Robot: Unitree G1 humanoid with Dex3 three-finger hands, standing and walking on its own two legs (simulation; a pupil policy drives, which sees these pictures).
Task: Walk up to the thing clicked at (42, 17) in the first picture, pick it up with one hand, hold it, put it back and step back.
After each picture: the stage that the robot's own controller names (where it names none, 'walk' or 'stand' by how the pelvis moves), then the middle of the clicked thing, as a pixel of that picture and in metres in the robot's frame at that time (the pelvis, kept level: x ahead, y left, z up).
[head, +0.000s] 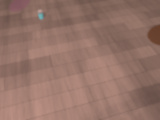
stand; (40, 14) +1.96 +0.58 -0.72
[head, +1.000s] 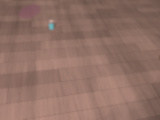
walk; (51, 24) +1.86 +0.29 -0.69
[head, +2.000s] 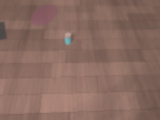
walk; (67, 38) +1.26 +0.16 -0.70
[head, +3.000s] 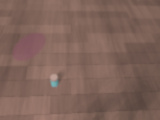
walk; (54, 80) +0.80 +0.21 -0.71
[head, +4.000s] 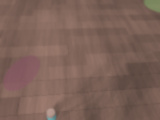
walk; (51, 115) +0.54 +0.19 -0.71
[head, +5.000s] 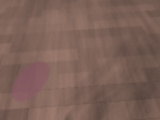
stand; out of the picture +0.39 +0.18 -0.70
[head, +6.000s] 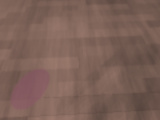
stand; out of the picture +0.35 +0.17 -0.72
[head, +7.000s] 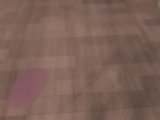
stand; out of the picture +0.37 +0.18 -0.73
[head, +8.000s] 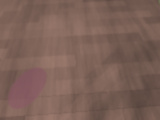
stand; out of the picture +0.35 +0.19 -0.73
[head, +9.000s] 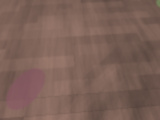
stand; out of the picture +0.34 +0.19 -0.73
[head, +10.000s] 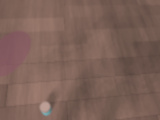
go down; (45, 108) +0.38 +0.19 -0.61
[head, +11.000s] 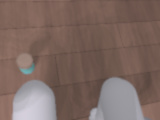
go down; (26, 64) +0.44 +0.22 -0.30
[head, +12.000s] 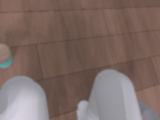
close in; (2, 56) +0.43 +0.23 -0.26
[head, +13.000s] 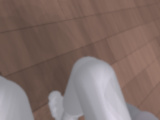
close; out of the picture +0.42 +0.26 -0.22
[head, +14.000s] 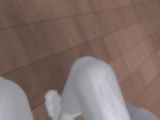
close; out of the picture +0.41 +0.27 -0.22
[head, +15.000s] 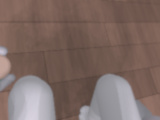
lift; out of the picture +0.34 +0.26 -0.10
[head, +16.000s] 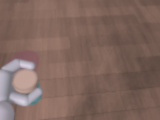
lift; (28, 88) +0.32 +0.17 +0.04
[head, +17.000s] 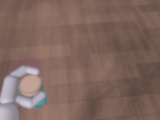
hold; (34, 92) +0.32 +0.17 +0.01
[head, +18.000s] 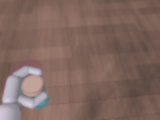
hold; (36, 92) +0.32 +0.16 +0.01
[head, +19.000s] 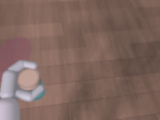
crouch; (32, 85) +0.35 +0.16 -0.04
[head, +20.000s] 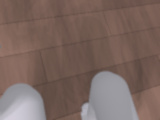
lower; out of the picture +0.47 +0.25 -0.09
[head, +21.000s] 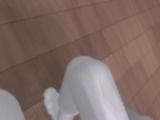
lower; out of the picture +0.43 +0.28 -0.23
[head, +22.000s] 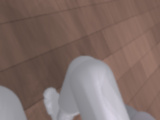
lower; out of the picture +0.43 +0.28 -0.23
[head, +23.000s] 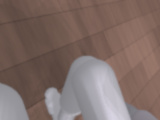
lower; out of the picture +0.42 +0.28 -0.23
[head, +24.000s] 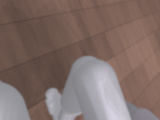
lower; out of the picture +0.42 +0.28 -0.23
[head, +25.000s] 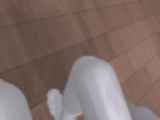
draw back; out of the picture +0.42 +0.25 -0.23
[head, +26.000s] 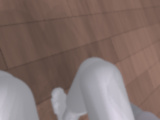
stand; out of the picture +0.42 +0.25 -0.23
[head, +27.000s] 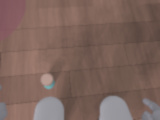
walk; (48, 81) +0.42 +0.18 -0.46
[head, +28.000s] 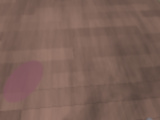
stand; out of the picture +0.36 +0.15 -0.66
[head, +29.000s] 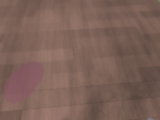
stand; out of the picture +0.37 +0.16 -0.67
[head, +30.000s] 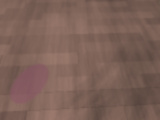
stand; out of the picture +0.37 +0.15 -0.71
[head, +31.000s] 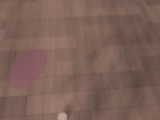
walk; (62, 119) +0.40 +0.12 -0.70
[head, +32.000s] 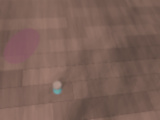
walk; (57, 87) +0.61 +0.14 -0.71
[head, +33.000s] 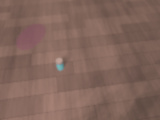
stand; (59, 64) +0.95 +0.26 -0.69
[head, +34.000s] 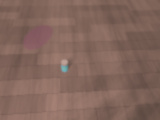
stand; (64, 65) +0.99 +0.16 -0.71
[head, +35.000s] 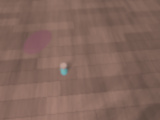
stand; (63, 68) +1.00 +0.18 -0.73
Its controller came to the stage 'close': yes
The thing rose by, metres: 0.72
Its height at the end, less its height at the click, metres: +0.00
